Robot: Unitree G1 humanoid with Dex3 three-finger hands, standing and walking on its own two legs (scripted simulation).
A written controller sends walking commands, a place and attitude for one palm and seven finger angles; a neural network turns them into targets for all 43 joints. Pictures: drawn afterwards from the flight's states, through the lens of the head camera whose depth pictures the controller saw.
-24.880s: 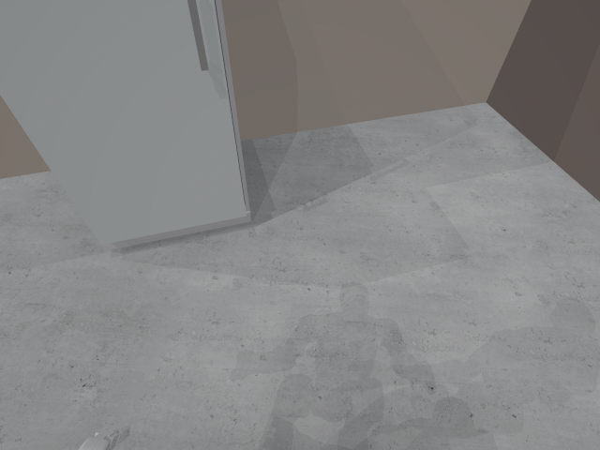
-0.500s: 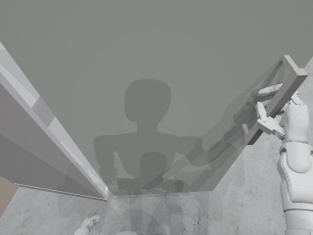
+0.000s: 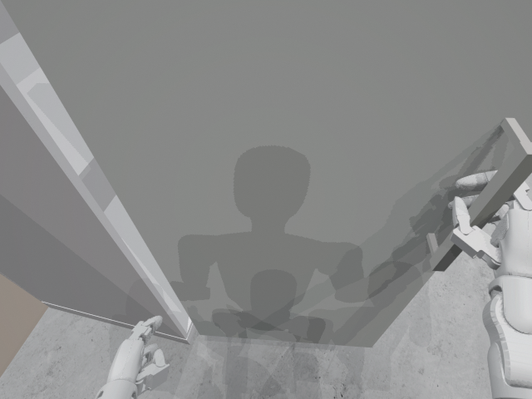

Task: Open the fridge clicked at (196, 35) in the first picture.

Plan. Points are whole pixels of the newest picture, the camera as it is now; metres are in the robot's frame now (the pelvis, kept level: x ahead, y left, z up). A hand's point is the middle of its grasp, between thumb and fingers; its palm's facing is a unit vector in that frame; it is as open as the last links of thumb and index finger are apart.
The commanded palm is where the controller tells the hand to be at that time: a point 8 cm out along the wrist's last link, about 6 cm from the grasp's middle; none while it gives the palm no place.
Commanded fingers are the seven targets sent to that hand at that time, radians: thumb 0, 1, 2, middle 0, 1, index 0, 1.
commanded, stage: stop walking and hold the door back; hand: right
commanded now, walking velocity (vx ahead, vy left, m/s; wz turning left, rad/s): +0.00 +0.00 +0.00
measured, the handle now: (468, 207) +0.37 -0.23 +0.12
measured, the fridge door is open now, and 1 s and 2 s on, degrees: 81 81 80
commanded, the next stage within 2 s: loosen the grip on the handle in 0.08 s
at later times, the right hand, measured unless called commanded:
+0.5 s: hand (467, 240) +0.32 -0.22 +0.12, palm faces +0.29 +0.93 -0.23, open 11.1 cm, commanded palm +0.29 -0.26 +0.13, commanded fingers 0.00 0.55 -0.20 0.36 1.28 0.36 1.28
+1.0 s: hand (481, 240) +0.33 -0.24 +0.11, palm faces +0.28 +0.93 -0.25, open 14.6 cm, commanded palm +0.29 -0.29 +0.12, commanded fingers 0.00 0.55 -0.20 0.25 1.15 0.25 1.15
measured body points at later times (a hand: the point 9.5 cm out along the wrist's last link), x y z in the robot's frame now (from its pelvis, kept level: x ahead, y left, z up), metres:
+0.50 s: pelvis -0.03 +0.02 -0.01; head -0.02 +0.03 +0.44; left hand +0.14 +0.27 -0.10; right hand +0.30 -0.26 +0.13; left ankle +0.01 +0.12 -0.74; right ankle +0.02 -0.11 -0.74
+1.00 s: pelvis +0.01 +0.02 -0.02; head +0.04 +0.03 +0.43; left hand +0.18 +0.25 -0.12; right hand +0.31 -0.29 +0.12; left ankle +0.01 +0.12 -0.74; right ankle +0.02 -0.11 -0.74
